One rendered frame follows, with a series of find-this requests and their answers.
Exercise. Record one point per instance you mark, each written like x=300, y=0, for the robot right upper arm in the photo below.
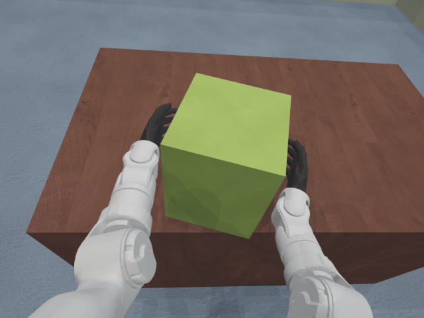
x=317, y=297

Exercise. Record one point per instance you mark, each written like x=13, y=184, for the pedestal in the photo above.
x=361, y=125

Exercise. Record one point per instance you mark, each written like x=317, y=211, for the robot left hand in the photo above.
x=154, y=129

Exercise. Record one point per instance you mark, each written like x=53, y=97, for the robot left upper arm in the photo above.
x=110, y=270

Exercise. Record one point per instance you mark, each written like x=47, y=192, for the carton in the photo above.
x=224, y=154

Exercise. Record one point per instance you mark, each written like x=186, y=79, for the robot right forearm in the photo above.
x=298, y=248

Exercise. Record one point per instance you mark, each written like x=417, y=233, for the robot left forearm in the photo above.
x=133, y=195

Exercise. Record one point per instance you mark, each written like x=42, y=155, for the robot right hand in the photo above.
x=298, y=172

